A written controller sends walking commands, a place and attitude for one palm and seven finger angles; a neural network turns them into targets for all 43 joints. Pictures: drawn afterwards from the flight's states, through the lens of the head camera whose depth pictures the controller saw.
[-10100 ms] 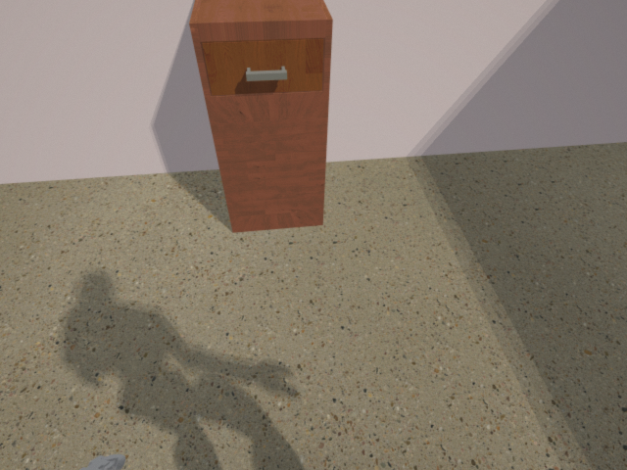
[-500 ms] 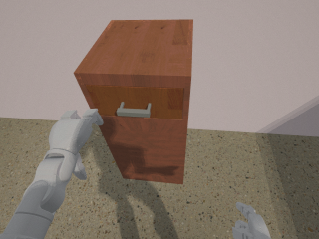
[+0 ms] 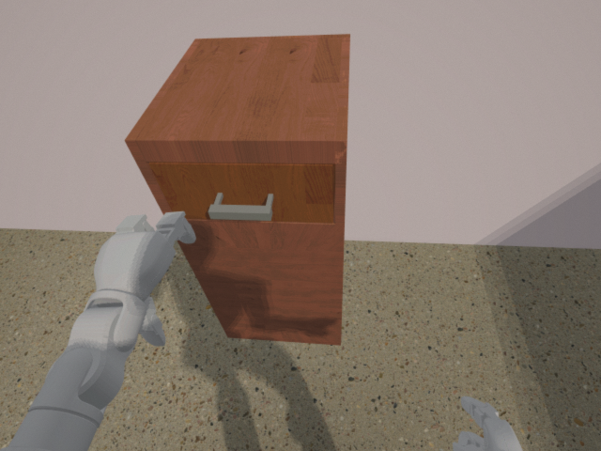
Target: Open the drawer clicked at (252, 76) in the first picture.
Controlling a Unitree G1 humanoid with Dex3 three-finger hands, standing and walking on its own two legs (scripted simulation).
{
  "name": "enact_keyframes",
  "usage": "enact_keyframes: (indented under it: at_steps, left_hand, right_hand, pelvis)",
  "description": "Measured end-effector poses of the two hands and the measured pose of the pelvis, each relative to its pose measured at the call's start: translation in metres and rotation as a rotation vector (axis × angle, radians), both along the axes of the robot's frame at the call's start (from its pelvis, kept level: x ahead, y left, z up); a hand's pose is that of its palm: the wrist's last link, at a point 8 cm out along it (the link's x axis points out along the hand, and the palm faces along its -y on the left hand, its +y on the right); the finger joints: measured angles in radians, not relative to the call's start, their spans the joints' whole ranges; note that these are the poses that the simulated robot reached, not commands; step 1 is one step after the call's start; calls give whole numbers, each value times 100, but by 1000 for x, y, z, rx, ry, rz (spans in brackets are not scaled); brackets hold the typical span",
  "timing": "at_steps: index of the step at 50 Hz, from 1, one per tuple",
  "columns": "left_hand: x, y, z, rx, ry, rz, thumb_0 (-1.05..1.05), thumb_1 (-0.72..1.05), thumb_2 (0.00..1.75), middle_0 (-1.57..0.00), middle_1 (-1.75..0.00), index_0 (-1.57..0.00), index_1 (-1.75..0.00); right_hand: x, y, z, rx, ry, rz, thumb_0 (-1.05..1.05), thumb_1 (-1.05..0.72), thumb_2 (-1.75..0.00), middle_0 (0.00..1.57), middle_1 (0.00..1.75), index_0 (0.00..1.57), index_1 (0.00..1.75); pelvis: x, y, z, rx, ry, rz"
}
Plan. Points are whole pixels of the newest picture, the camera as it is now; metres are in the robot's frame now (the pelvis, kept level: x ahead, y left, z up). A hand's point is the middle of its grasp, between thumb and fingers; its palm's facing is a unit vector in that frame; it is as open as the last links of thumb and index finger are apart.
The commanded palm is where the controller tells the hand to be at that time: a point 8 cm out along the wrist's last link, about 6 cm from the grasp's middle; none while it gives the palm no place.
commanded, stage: move the hooked fingers above the handle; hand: left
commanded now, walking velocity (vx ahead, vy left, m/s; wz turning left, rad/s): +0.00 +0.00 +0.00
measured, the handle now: (242, 205) +0.55 +0.19 -0.04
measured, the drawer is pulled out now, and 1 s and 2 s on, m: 0.00 0.00 0.00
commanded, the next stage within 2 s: none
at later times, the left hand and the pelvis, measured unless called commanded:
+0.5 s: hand (191, 251) +0.37 +0.21 +0.05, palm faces -0.03 -0.06 -1.00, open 13.8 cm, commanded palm +0.36 +0.22 +0.11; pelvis +0.01 +0.00 -0.01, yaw +0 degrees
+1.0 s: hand (211, 225) +0.44 +0.21 +0.03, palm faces -0.04 -0.03 -1.00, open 13.8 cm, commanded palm +0.43 +0.21 +0.09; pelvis +0.01 +0.00 -0.01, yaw -1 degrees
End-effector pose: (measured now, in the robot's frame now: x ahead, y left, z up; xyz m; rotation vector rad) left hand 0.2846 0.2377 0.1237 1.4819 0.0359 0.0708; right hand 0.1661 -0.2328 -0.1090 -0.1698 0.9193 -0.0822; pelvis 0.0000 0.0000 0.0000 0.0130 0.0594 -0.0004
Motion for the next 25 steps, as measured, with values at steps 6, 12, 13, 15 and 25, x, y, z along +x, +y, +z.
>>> enact_keyframes:
  at_steps: [6,12,13,15,25]
  left_hand:
    - [12,-12,-5,2,13,-30,0,-49,31,-32,-120,-32,-120]
    - [31,-15,-8,13,13,-32,0,-49,31,-32,-120,-32,-120]
    - [34,-14,-8,14,15,-28,0,-49,31,-32,-120,-32,-120]
    - [40,-13,-10,15,21,-19,0,-49,31,-32,-120,-32,-120]
    - [68,-20,-21,23,49,-59,0,-49,31,-32,-120,-32,-120]
  right_hand:
    - [7,4,1,5,-18,15,1,-90,-90,20,29,20,30]
    - [4,1,-1,4,-3,0,1,-90,-90,20,29,20,30]
    - [2,-1,-2,2,3,-5,1,-90,-90,20,30,20,30]
    - [-2,-4,-4,-2,18,-16,1,-90,-90,20,30,20,30]
    - [-32,-23,-16,-40,117,-77,1,-90,-90,20,29,20,30]
  pelvis:
    - [0,-2,-1,1,4,5]
    - [1,-5,-2,2,18,3]
    - [2,-5,-2,2,21,2]
    - [3,-5,-3,2,27,1]
    - [8,-4,-7,0,65,2]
